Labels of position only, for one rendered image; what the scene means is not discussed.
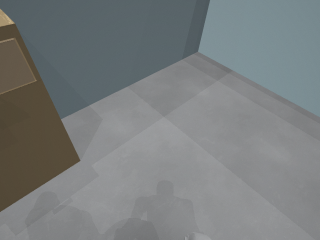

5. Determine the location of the cabinet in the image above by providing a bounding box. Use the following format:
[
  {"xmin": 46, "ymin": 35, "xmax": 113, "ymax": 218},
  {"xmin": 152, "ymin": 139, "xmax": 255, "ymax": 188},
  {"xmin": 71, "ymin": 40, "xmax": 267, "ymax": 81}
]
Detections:
[{"xmin": 0, "ymin": 9, "xmax": 81, "ymax": 212}]

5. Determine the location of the drawer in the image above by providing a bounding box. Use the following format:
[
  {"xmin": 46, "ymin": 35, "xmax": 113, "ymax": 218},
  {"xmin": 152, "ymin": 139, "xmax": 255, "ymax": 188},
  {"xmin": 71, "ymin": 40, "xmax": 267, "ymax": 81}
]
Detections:
[{"xmin": 0, "ymin": 38, "xmax": 35, "ymax": 93}]

